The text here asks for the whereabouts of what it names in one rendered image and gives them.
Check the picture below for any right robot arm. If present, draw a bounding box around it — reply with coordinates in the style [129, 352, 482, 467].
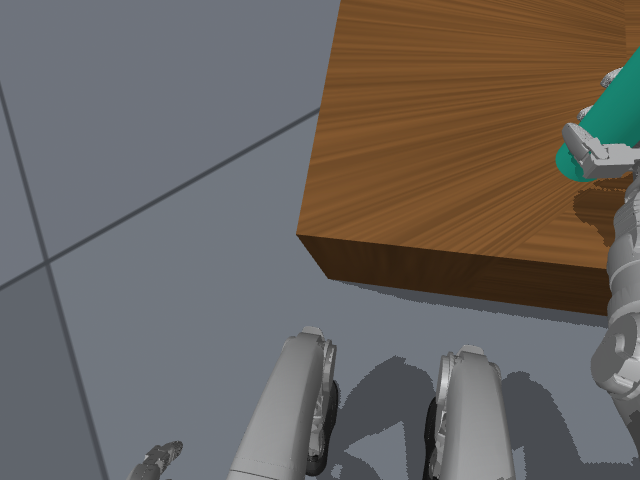
[591, 176, 640, 460]

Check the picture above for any left robot foot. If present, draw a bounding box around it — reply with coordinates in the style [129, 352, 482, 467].
[306, 380, 338, 476]

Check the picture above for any right robot hand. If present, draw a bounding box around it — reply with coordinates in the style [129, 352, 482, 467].
[562, 67, 640, 181]

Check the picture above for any bottle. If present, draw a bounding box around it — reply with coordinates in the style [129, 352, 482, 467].
[555, 46, 640, 182]

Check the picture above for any right robot foot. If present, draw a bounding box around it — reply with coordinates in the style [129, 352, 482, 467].
[422, 396, 439, 480]

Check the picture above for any left robot hand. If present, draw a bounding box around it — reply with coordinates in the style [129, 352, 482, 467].
[126, 441, 183, 480]

